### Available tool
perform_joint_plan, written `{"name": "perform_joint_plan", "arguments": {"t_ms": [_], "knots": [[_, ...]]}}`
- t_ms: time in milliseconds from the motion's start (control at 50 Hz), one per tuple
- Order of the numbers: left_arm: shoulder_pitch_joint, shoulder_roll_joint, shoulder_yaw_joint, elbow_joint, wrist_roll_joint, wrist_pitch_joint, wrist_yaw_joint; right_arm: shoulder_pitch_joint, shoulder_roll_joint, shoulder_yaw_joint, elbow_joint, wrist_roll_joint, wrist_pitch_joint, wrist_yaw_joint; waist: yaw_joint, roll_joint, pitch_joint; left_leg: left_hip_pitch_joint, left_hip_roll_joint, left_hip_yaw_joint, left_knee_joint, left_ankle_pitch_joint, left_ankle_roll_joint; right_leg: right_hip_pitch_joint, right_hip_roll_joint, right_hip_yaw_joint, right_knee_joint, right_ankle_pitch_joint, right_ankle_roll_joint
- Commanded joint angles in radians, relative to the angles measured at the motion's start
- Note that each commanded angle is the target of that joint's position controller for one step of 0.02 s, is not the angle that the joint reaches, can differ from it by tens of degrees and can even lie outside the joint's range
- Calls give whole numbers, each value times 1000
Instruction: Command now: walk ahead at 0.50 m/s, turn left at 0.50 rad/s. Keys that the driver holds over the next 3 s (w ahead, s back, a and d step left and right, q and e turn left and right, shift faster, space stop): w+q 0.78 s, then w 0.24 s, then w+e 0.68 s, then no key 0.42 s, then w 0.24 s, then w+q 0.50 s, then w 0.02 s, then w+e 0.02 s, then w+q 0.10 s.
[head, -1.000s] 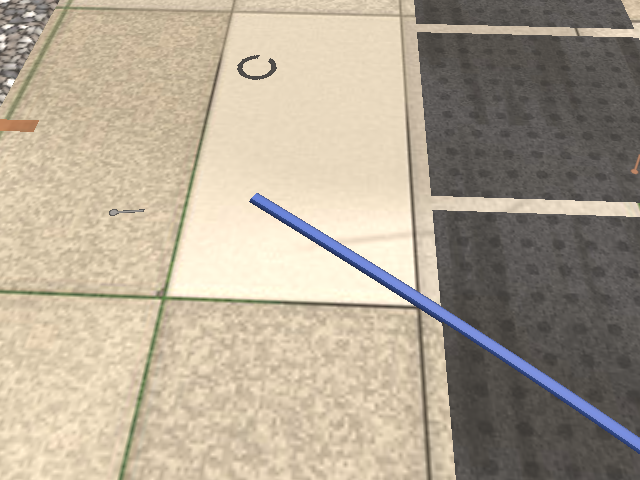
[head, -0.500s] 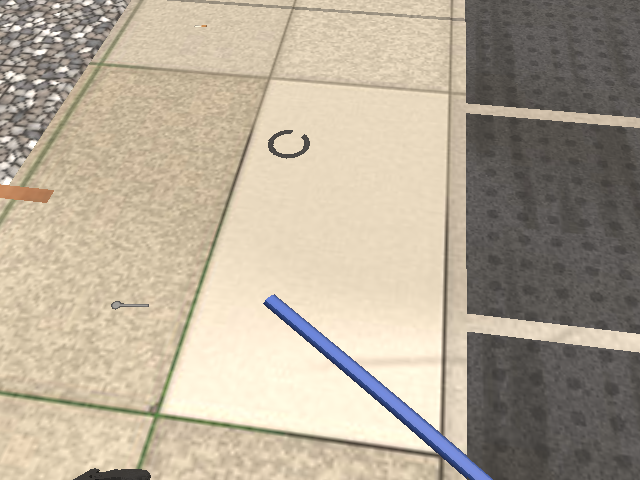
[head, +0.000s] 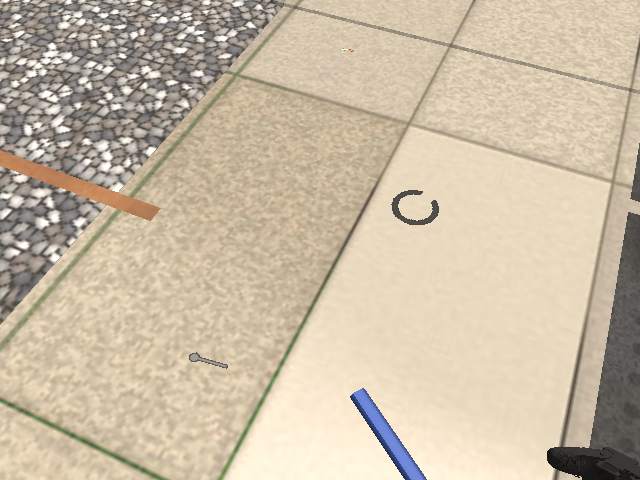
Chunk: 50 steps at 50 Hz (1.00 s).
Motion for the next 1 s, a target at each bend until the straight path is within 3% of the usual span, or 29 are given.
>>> {"name": "perform_joint_plan", "arguments": {"t_ms": [20,40,60,80,100,120,160,200,300,380,420,440,460,480,500,520,540,560,580,600,660,720,780,840,900,940,960,980,1000], "knots": [[26,63,-3,-128,34,-27,8,367,-321,-112,9,-2,0,-32,-154,177,-297,852,241,-511,-47,-34,237,-616,-24,26,809,339,-11],[13,74,-13,-137,25,-70,-11,386,-286,-96,-8,0,-8,-30,-162,193,-439,983,357,-891,-197,-111,341,-811,76,238,992,-117,-3],[-86,136,6,-164,-15,-93,-26,361,-223,-78,0,-7,-10,-31,-188,122,-326,915,310,-734,-216,-119,276,-903,7,296,1009,-39,-19],[-134,131,0,-182,-19,-104,-29,300,-192,-69,-5,-3,-11,-33,-158,55,-206,756,264,-585,-225,-56,233,-896,-35,275,932,50,-29],[-149,123,3,-180,3,-105,-22,230,-174,-61,-19,-3,-8,-33,-112,-19,-132,599,223,-494,-244,27,202,-844,-69,263,839,103,-22],[-143,133,13,-179,19,-94,-17,182,-147,-51,-35,-9,-8,-34,-76,-12,-91,484,190,-434,-272,112,189,-776,-92,260,778,137,-11],[-109,115,14,-184,27,-68,-16,150,-150,-52,-44,-12,-10,-39,-36,25,-75,364,164,-399,-313,182,202,-705,-97,249,719,165,19],[-128,92,9,-194,31,-53,-10,164,-170,-56,-32,-9,-13,-50,-32,29,-56,286,140,-340,-327,222,200,-691,-87,230,629,222,49],[-327,48,-10,-244,23,-58,-17,237,-193,-63,4,3,0,-72,-111,62,-26,235,71,-286,-300,79,126,-606,-15,218,247,527,63],[-382,92,6,-269,6,-72,-32,287,-191,-62,30,12,10,-75,-126,82,-28,328,117,-402,-222,-24,104,-559,12,258,117,511,40],[-348,115,20,-267,3,-80,-35,275,-190,-64,30,8,15,-78,-99,109,-29,370,137,-462,-163,-24,87,-511,14,264,91,422,11],[-290,122,28,-252,4,-84,-33,259,-179,-61,25,7,18,-78,-65,118,-41,367,121,-469,-119,-9,71,-435,18,249,56,409,-10],[-200,145,42,-234,13,-88,-27,254,-145,-50,18,2,17,-76,-20,106,-97,338,74,-439,-15,22,41,-284,-8,254,36,408,-42],[-56,199,57,-224,29,-91,-18,258,-85,-27,-1,-12,13,-72,37,-1,-228,222,11,-354,256,-99,2,-34,-174,407,48,368,-105],[32,277,78,-187,38,-77,-21,399,-37,-10,-28,17,3,-72,-21,-347,-342,-134,-119,-218,578,-511,-64,272,-395,870,-41,160,-273],[21,188,61,-200,12,-72,-27,396,-140,-27,-1,24,1,-75,-1,-269,-286,-266,-37,-239,725,-502,-80,247,-415,980,-92,-60,-270],[-16,126,44,-210,10,-66,-21,284,-194,-43,-9,17,8,-74,28,-161,-163,-295,-1,-224,765,-404,-87,133,-370,817,-105,-48,-223],[-65,109,35,-214,19,-59,-20,226,-188,-45,-21,6,14,-75,13,-92,-93,-263,31,-192,749,-330,-93,12,-325,680,-116,79,-195],[-96,89,28,-207,23,-55,-19,191,-175,-47,-33,-3,14,-72,-4,-87,-38,-242,57,-188,705,-283,-96,-79,-284,584,-138,188,-187],[-112,76,23,-202,28,-56,-17,195,-156,-49,-36,3,18,-65,-28,-115,-19,-197,82,-182,675,-255,-94,-140,-253,502,-163,254,-174],[-111,84,29,-176,18,-68,-19,188,-104,-40,-44,9,34,-58,-42,-129,1,-178,102,-147,608,-215,-102,-193,-236,366,-223,369,-190],[-97,121,43,-147,19,-69,-16,134,-88,-34,-62,2,37,-55,-37,-96,6,-224,114,-145,497,-121,-115,-158,-254,279,-242,487,-205],[-98,139,46,-128,16,-59,-12,66,-79,-28,-69,4,29,-38,-17,-88,16,-197,109,-111,332,28,-110,-134,-232,167,-244,538,-180],[-43,155,46,-94,5,-49,-12,-35,-49,-14,-94,3,17,-22,21,-71,47,-133,85,-65,177,79,-92,-125,-232,114,-250,533,-173],[-4,181,53,-60,-16,-34,-18,-93,-62,-15,-122,6,13,-9,20,-77,78,-112,63,-38,82,0,-60,-51,-270,107,-233,584,-170],[-8,207,58,-46,-26,-23,-16,-70,-91,-28,-125,-3,11,-7,-20,-102,52,-26,22,-2,35,-91,-23,-4,-282,86,-147,839,-156],[-16,217,59,-40,-29,-17,-13,10,-119,-44,-106,-9,12,-9,-77,-114,-5,105,-13,25,-4,-91,0,-4,-269,57,-36,1006,-138],[-16,203,51,-36,-27,-13,-7,167,-163,-71,-56,-9,14,-16,-158,-99,-95,342,-53,45,-56,-25,29,-70,-231,15,146,1074,-111],[-15,161,30,-55,-3,-17,-3,337,-233,-97,-16,-9,21,-33,-228,-29,-209,658,62,-119,-14,25,73,-300,-191,4,424,812,-70]]}}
